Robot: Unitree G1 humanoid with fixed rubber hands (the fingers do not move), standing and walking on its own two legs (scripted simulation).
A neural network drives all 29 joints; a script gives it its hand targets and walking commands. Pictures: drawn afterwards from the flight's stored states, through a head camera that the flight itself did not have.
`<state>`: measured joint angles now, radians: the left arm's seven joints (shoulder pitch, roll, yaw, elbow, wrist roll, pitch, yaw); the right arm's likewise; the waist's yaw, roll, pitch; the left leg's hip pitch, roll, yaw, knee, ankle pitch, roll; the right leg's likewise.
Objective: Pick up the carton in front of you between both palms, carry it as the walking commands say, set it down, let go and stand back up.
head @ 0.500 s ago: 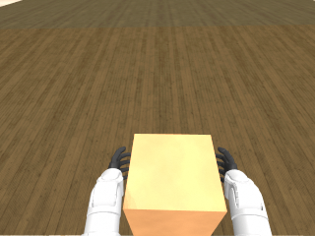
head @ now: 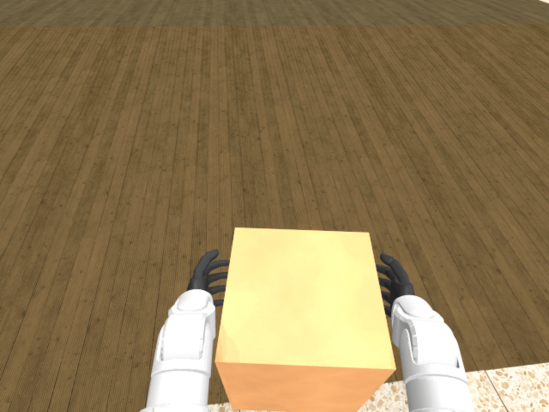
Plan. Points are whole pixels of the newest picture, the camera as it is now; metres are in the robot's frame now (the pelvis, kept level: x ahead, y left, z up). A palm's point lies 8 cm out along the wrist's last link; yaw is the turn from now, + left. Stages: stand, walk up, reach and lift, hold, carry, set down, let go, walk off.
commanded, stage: hold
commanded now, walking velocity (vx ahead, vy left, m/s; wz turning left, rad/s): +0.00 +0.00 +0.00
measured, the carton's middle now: (297, 325) +0.28 +0.00 -0.04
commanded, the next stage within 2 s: set down in 0.02 s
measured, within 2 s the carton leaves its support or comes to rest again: neither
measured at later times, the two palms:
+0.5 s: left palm (200, 312) +0.32 +0.17 -0.07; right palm (366, 306) +0.33 -0.13 -0.06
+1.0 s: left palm (212, 331) +0.36 +0.17 -0.24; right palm (344, 328) +0.38 -0.13 -0.23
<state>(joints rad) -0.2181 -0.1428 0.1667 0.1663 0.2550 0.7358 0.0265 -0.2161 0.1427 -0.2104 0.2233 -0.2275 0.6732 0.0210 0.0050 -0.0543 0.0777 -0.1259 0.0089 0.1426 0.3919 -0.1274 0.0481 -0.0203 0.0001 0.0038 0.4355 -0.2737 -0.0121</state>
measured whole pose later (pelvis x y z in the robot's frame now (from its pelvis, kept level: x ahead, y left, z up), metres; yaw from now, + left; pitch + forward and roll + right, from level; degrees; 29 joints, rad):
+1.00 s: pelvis -0.05 -0.01 -0.17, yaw -2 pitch +35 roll -2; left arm -0.76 0.00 0.41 0.67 0.22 0.20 -0.01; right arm -0.77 0.12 -0.43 0.70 -0.19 0.16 -0.09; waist 0.05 -0.06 -0.13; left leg -1.59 0.01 -0.01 1.34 -0.36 0.01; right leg -1.47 0.07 -0.02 1.41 -0.54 -0.02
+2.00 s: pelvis -0.09 -0.01 -0.38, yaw -4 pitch +42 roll -2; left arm -1.26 0.24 0.34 0.83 0.00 0.23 0.06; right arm -1.33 -0.13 -0.20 0.91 0.01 0.19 -0.21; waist 0.15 -0.07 0.21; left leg -2.34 0.03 -0.01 2.03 -0.42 0.01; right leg -2.21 0.11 -0.04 2.15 -0.67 -0.01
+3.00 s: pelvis -0.10 -0.02 -0.41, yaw -4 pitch +36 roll +1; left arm -1.40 0.34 0.46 1.09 0.05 0.14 -0.07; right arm -1.49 -0.14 -0.28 1.07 -0.14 0.15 -0.06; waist 0.14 -0.04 0.33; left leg -2.34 0.05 0.01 2.10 -0.40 0.01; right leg -2.24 0.14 -0.03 2.24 -0.64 -0.01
